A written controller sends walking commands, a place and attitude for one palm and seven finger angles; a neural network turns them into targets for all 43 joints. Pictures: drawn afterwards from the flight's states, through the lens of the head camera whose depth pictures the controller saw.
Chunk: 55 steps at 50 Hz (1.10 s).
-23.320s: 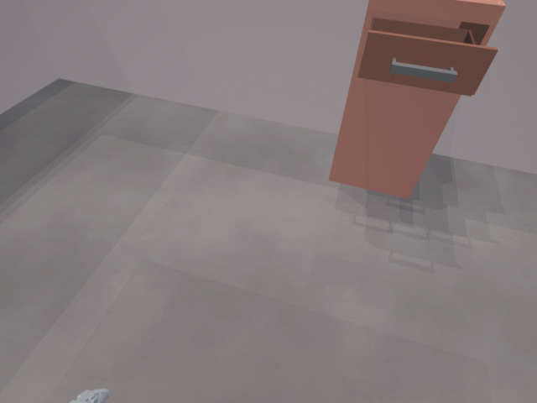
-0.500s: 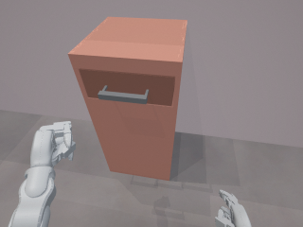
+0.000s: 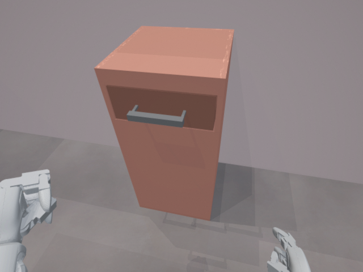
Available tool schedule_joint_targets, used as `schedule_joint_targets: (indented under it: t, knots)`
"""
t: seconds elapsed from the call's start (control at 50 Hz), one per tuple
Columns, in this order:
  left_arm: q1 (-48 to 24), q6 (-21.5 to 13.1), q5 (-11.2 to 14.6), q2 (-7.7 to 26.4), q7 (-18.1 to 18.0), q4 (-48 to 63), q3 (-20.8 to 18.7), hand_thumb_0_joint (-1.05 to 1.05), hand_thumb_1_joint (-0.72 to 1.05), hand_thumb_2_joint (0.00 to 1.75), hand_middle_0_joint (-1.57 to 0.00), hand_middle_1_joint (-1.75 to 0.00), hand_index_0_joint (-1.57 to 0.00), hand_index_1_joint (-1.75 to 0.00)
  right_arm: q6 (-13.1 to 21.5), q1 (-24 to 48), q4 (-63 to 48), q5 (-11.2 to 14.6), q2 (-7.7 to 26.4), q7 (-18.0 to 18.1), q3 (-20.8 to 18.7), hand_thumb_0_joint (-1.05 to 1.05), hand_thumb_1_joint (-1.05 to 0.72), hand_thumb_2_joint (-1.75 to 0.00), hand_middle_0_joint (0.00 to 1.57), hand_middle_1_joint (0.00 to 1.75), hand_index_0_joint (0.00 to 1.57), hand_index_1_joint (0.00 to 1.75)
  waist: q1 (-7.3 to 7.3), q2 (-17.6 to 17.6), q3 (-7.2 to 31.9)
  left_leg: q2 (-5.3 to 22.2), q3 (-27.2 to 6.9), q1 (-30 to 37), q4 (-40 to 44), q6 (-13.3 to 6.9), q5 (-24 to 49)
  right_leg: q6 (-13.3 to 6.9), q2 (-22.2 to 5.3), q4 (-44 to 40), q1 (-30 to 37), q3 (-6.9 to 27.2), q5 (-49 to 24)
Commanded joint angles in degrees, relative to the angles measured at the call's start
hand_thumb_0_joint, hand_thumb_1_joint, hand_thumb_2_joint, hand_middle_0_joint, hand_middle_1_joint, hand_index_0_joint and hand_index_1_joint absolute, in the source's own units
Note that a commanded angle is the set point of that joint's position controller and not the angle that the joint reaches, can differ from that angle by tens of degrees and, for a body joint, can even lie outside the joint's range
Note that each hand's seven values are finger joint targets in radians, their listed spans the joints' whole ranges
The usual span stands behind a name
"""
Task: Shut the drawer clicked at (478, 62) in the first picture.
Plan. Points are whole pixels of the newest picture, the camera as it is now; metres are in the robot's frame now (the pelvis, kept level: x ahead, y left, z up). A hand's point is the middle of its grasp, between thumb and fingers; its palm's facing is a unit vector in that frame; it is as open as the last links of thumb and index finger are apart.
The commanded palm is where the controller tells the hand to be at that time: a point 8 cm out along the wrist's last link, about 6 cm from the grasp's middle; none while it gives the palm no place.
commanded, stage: step back with the hand held close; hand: left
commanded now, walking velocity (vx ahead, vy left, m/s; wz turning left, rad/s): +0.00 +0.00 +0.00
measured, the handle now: (157, 114) +0.61 +0.17 +0.01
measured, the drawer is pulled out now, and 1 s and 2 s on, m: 0.00 0.00 0.00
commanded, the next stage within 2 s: stop stepping back and stand still in 1.36 s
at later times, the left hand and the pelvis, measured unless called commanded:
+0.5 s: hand (55, 200) +0.18 +0.25 +0.14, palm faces +0.26 -0.83 -0.50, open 3.2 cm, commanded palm +0.12 +0.29 +0.17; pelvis -0.01 +0.02 +0.00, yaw -1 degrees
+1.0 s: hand (6, 245) +0.10 +0.27 +0.15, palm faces +0.36 -0.84 -0.41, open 3.2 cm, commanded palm +0.03 +0.32 +0.17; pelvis -0.09 +0.04 -0.01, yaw +1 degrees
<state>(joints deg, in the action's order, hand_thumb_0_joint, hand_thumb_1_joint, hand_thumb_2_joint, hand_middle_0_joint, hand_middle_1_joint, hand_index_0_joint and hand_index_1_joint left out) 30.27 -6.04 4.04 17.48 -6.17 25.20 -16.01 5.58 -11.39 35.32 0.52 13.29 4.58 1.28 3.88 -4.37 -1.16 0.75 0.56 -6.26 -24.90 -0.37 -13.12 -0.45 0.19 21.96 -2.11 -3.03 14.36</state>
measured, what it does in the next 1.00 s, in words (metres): shifts its weight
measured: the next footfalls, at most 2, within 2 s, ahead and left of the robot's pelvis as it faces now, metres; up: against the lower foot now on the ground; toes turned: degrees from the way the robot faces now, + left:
right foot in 1.24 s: -0.22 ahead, -0.10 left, +0.00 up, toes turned +1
left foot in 1.62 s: -0.09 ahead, +0.13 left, +0.00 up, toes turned -1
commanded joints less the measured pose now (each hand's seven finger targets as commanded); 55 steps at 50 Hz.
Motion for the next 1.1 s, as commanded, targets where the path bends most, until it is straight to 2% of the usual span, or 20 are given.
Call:
schedule_joint_targets:
  t: [0.0, 0.04, 0.1, 0.12, 0.14, 0.16, 0.18, 0.24, 0.36, 0.44, 0.58, 0.7, 0.78, 0.84, 0.9, 0.92, 0.96, 0.98, 1.02, 1.08]
  knots:
    - [-7.8, -3.8, -0.2, 10.3, -1.4, 12.6, -5.4, 0.0, 0.9, 0.9, -1.4, -1.6, -1.4, -1.6, 3.6, 7.9, -9.3, -0.3, 5.3, 0.9, -2.0, 0.0, -0.9, -0.9, 0.2, 0.3, 0.2, 0.3, -0.58, 1.5, 1.5, -0.6, -0.3, 2.8, 4.1, -1.6, 4.3, -0.5, -0.3, -5.7, -6.5, 2.2, -2.0]
    - [-7.0, -3.9, -0.2, 10.9, -1.6, 14.1, -6.0, 0.0, 0.9, 0.9, -1.4, -1.6, -1.4, -1.6, 4.0, 7.9, -9.3, -0.6, 5.3, 0.8, -1.8, 0.0, -0.9, -0.9, 0.2, 0.3, 0.2, 0.3, -0.13, 0.5, 4.3, -0.6, -0.3, 3.4, 3.7, -1.5, 7.0, -0.6, -0.4, -4.7, -4.4, 2.2, -5.4]
    - [-5.7, -3.5, -0.2, 10.8, -1.6, 15.2, -6.1, 0.0, 0.9, 0.9, -1.4, -1.6, -1.4, -1.6, 4.3, 8.1, -9.3, -0.6, 5.1, 0.7, -1.5, 0.0, -0.9, -0.9, 0.2, 0.3, 0.2, 0.3, 0.03, -0.9, 4.5, -0.6, -0.5, 3.2, 3.5, -1.1, 9.8, -0.7, -0.3, -3.8, -3.3, 2.0, -9.1]
    - [-11.2, -5.8, -0.3, 18.0, -1.7, 19.6, -13.9, 0.0, 0.9, 0.9, -1.4, -1.6, -1.4, -1.6, 2.2, 7.9, -11.1, -0.6, 6.9, 0.0, -2.0, 0.0, -0.9, -0.9, 0.2, 0.3, 0.2, 0.3, -2.52, 0.1, -1.0, 0.3, -1.9, -2.3, 1.8, -2.4, 7.5, -0.6, -2.8, -6.9, -8.8, 6.9, -10.8]
    - [-4.6, -5.9, -0.4, 13.8, -1.1, 13.4, -11.1, 0.0, 0.9, 0.9, -1.4, -1.6, -1.4, -1.6, 0.9, 7.5, -9.8, -0.7, 5.8, -0.2, -2.2, 0.0, -0.9, -0.9, 0.2, 0.3, 0.2, 0.3, -2.72, 3.1, -1.2, 0.4, -2.1, -2.2, 0.8, -2.4, 8.0, -0.6, -4.0, -7.1, -9.6, 6.4, -11.1]
    - [-4.0, -6.0, -0.6, 14.3, -0.9, 13.6, -11.2, 0.0, 0.9, 0.9, -1.4, -1.6, -1.4, -1.6, 0.2, 8.2, -10.4, -0.9, 6.0, -0.3, -2.5, 0.0, -0.9, -0.9, 0.2, 0.3, 0.2, 0.3, -2.45, 3.9, -1.8, 0.1, -2.0, -2.0, 0.6, -2.2, 9.5, -0.6, -3.9, -7.6, -10.4, 6.4, -13.5]
    - [-1.3, -5.7, -0.6, 11.6, -0.6, 11.3, -9.3, 0.0, 0.9, 0.9, -1.4, -1.6, -1.4, -1.6, -0.8, 7.3, -10.3, -0.8, 5.8, -0.5, -2.7, 0.0, -0.9, -0.9, 0.2, 0.3, 0.2, 0.3, -3.08, 3.9, -1.1, 0.6, -1.8, -2.3, 0.5, -1.9, 11.1, -0.4, -4.1, -6.6, -9.8, 5.4, -14.3]
    - [1.9, -6.0, -0.4, 10.3, -0.2, 10.9, -8.1, 0.0, 0.9, 0.9, -1.4, -1.6, -1.4, -1.6, -2.8, 6.6, -11.2, -0.5, 6.5, -0.9, -3.7, 0.0, -0.9, -0.9, 0.2, 0.3, 0.2, 0.3, -3.51, 2.7, 2.7, 1.7, -1.7, -1.8, 1.1, -1.8, 16.7, 0.4, -3.6, -4.1, -8.6, 3.6, -16.8]
    - [6.0, -6.7, 0.2, 14.8, -0.9, 16.5, -12.1, 0.0, 0.9, 0.9, -1.4, -1.6, -1.4, -1.6, -5.0, 7.3, -13.7, 0.0, 6.4, -0.3, -4.4, 0.0, -0.9, -0.9, 0.2, 0.3, 0.2, 0.3, -2.82, 2.7, 12.0, 2.5, -1.8, -0.9, 0.6, -1.9, 27.1, 1.3, -2.6, 1.1, -4.7, 2.1, -24.1]
    - [7.2, -6.8, 0.4, 15.2, -1.6, 19.6, -12.5, 0.0, 0.9, 0.9, -1.4, -1.6, -1.4, -1.6, -5.4, 6.5, -14.6, 0.3, 6.1, 0.1, -4.6, 0.0, -0.9, -0.9, 0.2, 0.3, 0.2, 0.3, -3.11, 2.3, 12.9, 3.3, -2.3, -3.5, 0.4, -2.1, 26.0, 1.6, -2.4, 3.3, -4.2, 2.5, -23.8]
    - [8.0, -7.5, -0.2, 14.4, -2.2, 19.0, -12.1, 0.0, 0.9, 0.9, -1.4, -1.6, -1.4, -1.6, -4.4, 5.9, -14.3, 0.1, 6.5, 0.5, -4.7, 0.0, -0.9, -0.9, 0.2, 0.3, 0.2, 0.3, -3.53, -1.0, 9.1, 4.8, -4.7, -11.7, 3.7, -2.7, 15.4, 1.6, -1.2, 5.5, -4.7, 2.6, -14.7]
    - [6.1, -9.2, -1.3, 13.6, -2.6, 17.4, -12.1, 0.0, 0.9, 0.9, -1.4, -1.6, -1.4, -1.6, -3.0, 5.8, -14.2, 0.0, 6.9, 0.5, -4.7, 0.0, -0.9, -0.9, 0.2, 0.3, 0.2, 0.3, -4.1, 0.5, 4.0, 5.1, -6.4, -26.2, 6.5, -4.0, -12.2, 1.1, -1.8, 5.2, -2.8, 5.5, -2.9]
    - [4.3, -10.5, -1.6, 13.8, -3.2, 19.0, -11.1, 0.0, 0.9, 0.9, -1.4, -1.6, -1.4, -1.6, -2.0, 4.2, -13.1, -0.3, 6.6, 0.3, -4.8, 0.0, -0.9, -0.9, 0.2, 0.3, 0.2, 0.3, -4.81, 5.8, 3.4, 1.7, -4.3, -18.4, -2.1, -2.2, -12.8, -0.8, -5.5, -4.5, -15.1, 9.1, 11.5]
    - [2.2, -11.2, -1.8, 14.1, -4.2, 20.2, -10.2, 0.0, 0.9, 0.9, -1.4, -1.6, -1.4, -1.6, -1.4, 3.4, -11.8, -0.7, 6.5, 0.5, -4.6, 0.0, -0.9, -0.9, 0.2, 0.3, 0.2, 0.3, -5.46, 6.7, 2.8, 0.2, -3.1, -9.4, -9.6, -0.8, -9.8, -2.5, -8.6, -8.6, -27.3, 9.6, 19.1]
    - [1.5, -11.5, -1.9, 14.5, -4.9, 21.0, -10.5, 0.0, 0.9, 0.9, -1.4, -1.6, -1.4, -1.6, -0.8, 3.8, -11.4, -0.8, 6.7, 1.1, -4.2, 0.0, -0.9, -0.9, 0.2, 0.3, 0.2, 0.3, -5.68, 1.0, 2.4, 2.9, -7.3, -12.2, -1.3, -1.7, -12.3, -0.6, -4.1, -3.4, -24.9, 5.5, 16.4]
    - [1.3, -11.7, -2.0, 14.6, -4.9, 21.3, -10.8, 0.0, 0.9, 0.9, -1.4, -1.6, -1.4, -1.6, -0.5, 4.3, -11.8, -0.9, 7.1, 1.2, -4.0, 0.0, -0.9, -0.9, 0.2, 0.3, 0.2, 0.3, -5.5, -2.5, 1.6, 5.4, -11.2, -18.3, 5.5, -2.7, -16.6, 0.5, -1.0, 1.5, -19.6, 4.1, 14.1]
    - [0.9, -12.4, -3.3, 15.6, -4.5, 22.5, -13.1, 0.0, 0.9, 0.9, -1.4, -1.6, -1.4, -1.6, 0.6, 6.2, -12.4, -1.1, 7.9, 1.5, -4.3, 0.0, -0.9, -0.9, 0.2, 0.3, 0.2, 0.3, -4.2, -12.5, 3.7, 13.6, -22.1, -35.3, 20.2, -6.5, -30.4, 1.9, 5.2, 23.0, -1.9, 2.5, 5.0]
    - [1.0, -12.6, -3.5, 15.6, -4.3, 22.3, -13.5, 0.0, 0.9, 0.9, -1.4, -1.6, -1.4, -1.6, 0.9, 5.6, -12.4, -1.4, 6.9, 1.4, -4.5, 0.0, -0.9, -0.9, 0.2, 0.3, 0.2, 0.3, -3.79, -11.6, 4.9, 15.5, -23.3, -36.7, 20.8, -7.8, -29.9, 1.5, 5.2, 29.6, -0.8, 3.9, 5.6]
    - [2.9, -12.9, -3.3, 15.4, -3.9, 21.7, -13.7, 0.0, 0.9, 0.9, -1.4, -1.6, -1.4, -1.6, 1.7, 4.7, -12.2, -1.5, 6.5, 0.5, -5.1, 0.0, -0.9, -0.9, 0.2, 0.3, 0.2, 0.3, -3.71, -8.2, 6.4, 15.7, -20.8, -32.1, 17.6, -8.6, -24.2, 1.0, 5.0, 32.2, -4.5, 5.3, 8.6]
    - [8.7, -12.6, -1.5, 14.0, -3.7, 20.8, -13.0, 0.0, 0.9, 0.9, -1.4, -1.6, -1.4, -1.6, 3.0, 4.2, -11.0, -1.6, 5.4, -0.5, -5.0, 0.0, -0.9, -0.9, 0.2, 0.3, 0.2, 0.3, -3.7, -6.1, 8.4, 12.5, -16.7, -20.6, 14.3, -6.9, -13.3, 0.2, 4.4, 21.1, -9.7, 3.4, 13.7]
